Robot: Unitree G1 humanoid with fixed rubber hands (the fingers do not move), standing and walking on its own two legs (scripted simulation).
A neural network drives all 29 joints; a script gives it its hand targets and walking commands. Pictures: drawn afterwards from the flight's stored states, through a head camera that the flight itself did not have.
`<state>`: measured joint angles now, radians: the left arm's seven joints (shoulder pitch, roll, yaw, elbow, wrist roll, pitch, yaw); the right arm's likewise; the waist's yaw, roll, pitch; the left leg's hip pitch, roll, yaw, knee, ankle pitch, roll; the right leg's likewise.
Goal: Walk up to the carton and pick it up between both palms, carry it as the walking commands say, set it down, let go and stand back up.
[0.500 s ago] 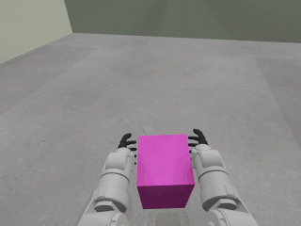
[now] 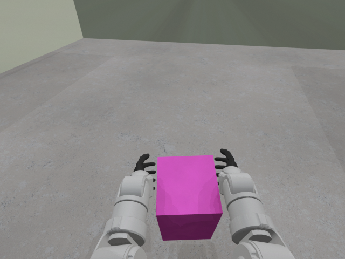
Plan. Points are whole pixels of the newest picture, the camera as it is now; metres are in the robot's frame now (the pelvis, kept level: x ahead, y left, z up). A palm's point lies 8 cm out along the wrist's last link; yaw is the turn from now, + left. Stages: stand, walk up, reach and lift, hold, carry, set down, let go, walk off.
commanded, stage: hold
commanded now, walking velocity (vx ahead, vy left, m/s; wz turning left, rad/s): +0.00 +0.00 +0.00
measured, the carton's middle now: (186, 201) +0.32 +0.00 -0.05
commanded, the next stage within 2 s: carry in 0.60 s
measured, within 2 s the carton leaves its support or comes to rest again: neither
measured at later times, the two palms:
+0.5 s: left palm (141, 181) +0.30 +0.11 +0.06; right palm (232, 178) +0.30 -0.12 +0.07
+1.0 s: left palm (134, 157) +0.36 +0.13 +0.08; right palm (217, 152) +0.37 -0.09 +0.09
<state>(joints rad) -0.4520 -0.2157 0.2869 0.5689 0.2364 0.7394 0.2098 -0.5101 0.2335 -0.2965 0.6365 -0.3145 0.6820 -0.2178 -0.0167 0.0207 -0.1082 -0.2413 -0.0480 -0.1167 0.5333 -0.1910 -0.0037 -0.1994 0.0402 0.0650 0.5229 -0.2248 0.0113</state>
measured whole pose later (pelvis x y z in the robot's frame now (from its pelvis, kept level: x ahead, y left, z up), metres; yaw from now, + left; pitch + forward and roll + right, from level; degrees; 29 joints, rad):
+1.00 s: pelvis +0.05 +0.01 +0.00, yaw +1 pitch +2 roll +0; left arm -0.43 -0.21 0.16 0.05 0.13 1.13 0.33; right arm -0.50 0.23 -0.09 0.15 -0.14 1.05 -0.34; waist -0.02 0.01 -0.04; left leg -0.31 -0.04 0.09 0.46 -0.17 0.04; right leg -0.31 0.00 0.04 0.65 -0.33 -0.03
